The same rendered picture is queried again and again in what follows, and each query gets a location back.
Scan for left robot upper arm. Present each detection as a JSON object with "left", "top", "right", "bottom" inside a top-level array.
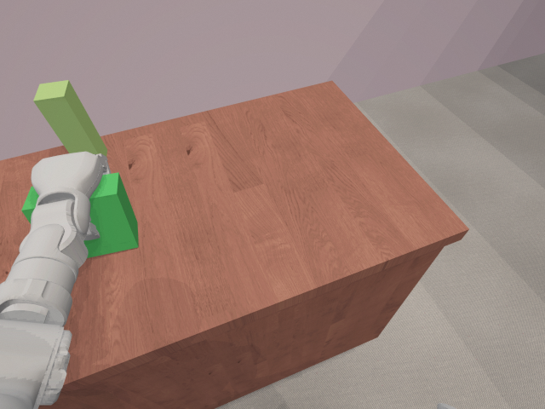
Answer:
[{"left": 0, "top": 320, "right": 72, "bottom": 409}]

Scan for sponge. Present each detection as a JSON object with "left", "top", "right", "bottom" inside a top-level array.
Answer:
[{"left": 21, "top": 172, "right": 139, "bottom": 258}]

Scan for table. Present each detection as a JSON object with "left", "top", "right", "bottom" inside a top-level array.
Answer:
[{"left": 0, "top": 81, "right": 469, "bottom": 409}]

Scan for robot left hand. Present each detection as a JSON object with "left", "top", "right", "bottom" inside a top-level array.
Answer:
[{"left": 32, "top": 152, "right": 111, "bottom": 240}]

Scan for left robot forearm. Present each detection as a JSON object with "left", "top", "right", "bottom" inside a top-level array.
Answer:
[{"left": 0, "top": 187, "right": 90, "bottom": 327}]

